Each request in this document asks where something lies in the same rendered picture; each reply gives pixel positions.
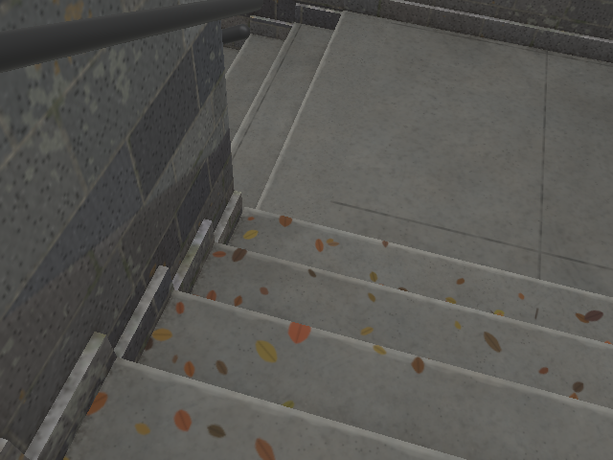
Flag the stairs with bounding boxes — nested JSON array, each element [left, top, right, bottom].
[[63, 207, 613, 460], [223, 22, 334, 212]]

